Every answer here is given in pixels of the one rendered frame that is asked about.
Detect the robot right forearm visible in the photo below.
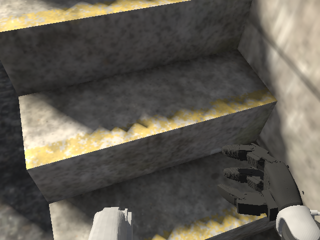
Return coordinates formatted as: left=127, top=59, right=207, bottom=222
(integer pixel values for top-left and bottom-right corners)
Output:
left=276, top=205, right=320, bottom=240

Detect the left robot thigh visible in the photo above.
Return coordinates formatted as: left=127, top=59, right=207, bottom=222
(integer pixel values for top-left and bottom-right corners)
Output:
left=88, top=207, right=133, bottom=240

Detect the right robot hand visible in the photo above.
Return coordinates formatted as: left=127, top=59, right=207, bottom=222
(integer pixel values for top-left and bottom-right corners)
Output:
left=217, top=143, right=304, bottom=221

